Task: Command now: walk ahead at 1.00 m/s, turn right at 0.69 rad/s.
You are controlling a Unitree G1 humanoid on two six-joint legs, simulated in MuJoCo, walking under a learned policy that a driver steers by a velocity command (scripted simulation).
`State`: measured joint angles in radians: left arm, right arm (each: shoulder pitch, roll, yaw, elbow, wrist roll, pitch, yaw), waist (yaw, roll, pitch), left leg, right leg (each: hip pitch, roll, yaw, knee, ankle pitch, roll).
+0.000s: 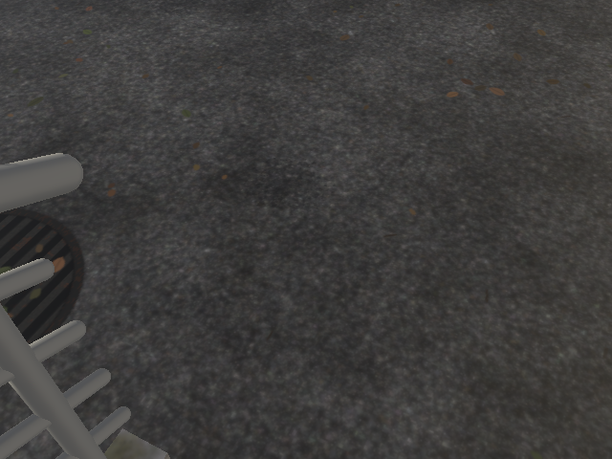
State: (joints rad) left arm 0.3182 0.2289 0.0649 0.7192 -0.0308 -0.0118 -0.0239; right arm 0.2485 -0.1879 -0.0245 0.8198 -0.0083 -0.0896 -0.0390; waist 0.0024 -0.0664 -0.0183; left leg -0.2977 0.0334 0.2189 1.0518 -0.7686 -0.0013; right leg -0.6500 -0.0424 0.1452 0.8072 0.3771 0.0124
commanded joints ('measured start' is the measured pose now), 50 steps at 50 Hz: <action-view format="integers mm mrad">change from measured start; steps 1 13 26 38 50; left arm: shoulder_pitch -208 -14 25 -213 -75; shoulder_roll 91 145 31 4 119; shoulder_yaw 23 16 14 -15 5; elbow -154 -39 61 -214 -129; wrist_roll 17 36 1 25 48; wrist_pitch -30 -106 -42 -64 -69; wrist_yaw -38 3 33 23 -1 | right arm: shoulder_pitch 134 -248 248 30 147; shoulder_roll -123 -117 -226 -136 -193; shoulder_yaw -53 -46 -131 -50 -22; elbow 23 -283 -124 36 -18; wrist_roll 15 70 49 6 20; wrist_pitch -9 -49 -71 -59 -15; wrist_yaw -14 -6 75 15 36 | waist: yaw -123 -88 -174 22 47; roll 139 273 -15 119 63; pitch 184 91 -151 126 -286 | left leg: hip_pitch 194 -788 574 -33 -381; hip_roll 365 71 150 144 -2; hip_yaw -371 -452 -462 -333 -345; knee -171 384 -680 -761 337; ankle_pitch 321 473 1155 1372 206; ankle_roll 131 -35 -29 77 -38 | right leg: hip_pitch -406 205 276 -103 839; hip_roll -88 -206 195 -5 -267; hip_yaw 58 782 234 -26 317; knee -76 -328 740 245 -294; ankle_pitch -82 -633 -764 -452 543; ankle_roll -71 -423 -126 -51 -421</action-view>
